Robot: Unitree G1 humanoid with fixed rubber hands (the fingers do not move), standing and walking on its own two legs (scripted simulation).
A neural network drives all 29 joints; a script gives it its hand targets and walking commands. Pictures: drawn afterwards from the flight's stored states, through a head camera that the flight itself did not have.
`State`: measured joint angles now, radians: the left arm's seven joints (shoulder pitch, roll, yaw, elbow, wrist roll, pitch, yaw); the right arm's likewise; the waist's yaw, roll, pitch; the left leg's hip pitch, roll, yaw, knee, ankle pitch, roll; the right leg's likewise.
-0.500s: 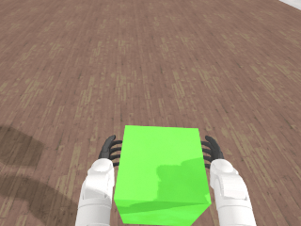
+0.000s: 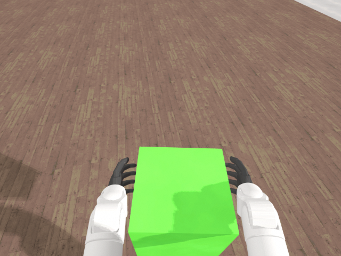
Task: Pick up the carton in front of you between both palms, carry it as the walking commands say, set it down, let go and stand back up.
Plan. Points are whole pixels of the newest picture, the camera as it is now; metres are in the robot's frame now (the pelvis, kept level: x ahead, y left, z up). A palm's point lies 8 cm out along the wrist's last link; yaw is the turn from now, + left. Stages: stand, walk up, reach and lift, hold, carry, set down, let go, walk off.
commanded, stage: hold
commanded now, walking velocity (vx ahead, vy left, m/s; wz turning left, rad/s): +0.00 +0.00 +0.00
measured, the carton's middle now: (178, 206) +0.28 +0.01 -0.06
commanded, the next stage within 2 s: set down in 0.72 s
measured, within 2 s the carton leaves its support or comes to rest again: neither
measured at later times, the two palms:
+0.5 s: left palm (111, 182) +0.29 +0.17 +0.04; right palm (242, 193) +0.27 -0.13 +0.05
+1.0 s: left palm (118, 174) +0.33 +0.16 +0.01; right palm (237, 181) +0.31 -0.13 +0.03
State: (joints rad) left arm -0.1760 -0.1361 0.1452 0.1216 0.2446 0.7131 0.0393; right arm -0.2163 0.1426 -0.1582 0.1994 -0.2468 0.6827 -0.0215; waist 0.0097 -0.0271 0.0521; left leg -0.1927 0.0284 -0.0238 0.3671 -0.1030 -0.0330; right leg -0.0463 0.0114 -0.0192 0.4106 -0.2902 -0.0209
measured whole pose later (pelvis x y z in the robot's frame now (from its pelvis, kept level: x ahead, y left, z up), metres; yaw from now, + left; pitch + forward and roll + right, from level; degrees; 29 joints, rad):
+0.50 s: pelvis -0.01 +0.04 +0.00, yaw -5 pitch -7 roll +0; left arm -0.28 -0.16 0.22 0.25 0.31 0.72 0.00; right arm -0.30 0.16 -0.27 0.33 -0.29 0.66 0.01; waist 0.01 -0.05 0.03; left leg -0.14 -0.02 0.00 0.35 -0.10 0.01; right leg -0.03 0.00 0.11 0.39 -0.25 0.02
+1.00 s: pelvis +0.00 +0.03 +0.00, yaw -5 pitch -2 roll +0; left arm -0.44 -0.18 0.39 0.44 0.42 0.59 -0.04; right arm -0.45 0.22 -0.42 0.48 -0.39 0.57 0.00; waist 0.02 -0.06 0.05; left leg -0.25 -0.01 -0.03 0.43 -0.14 0.00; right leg -0.14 0.02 0.13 0.48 -0.30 0.01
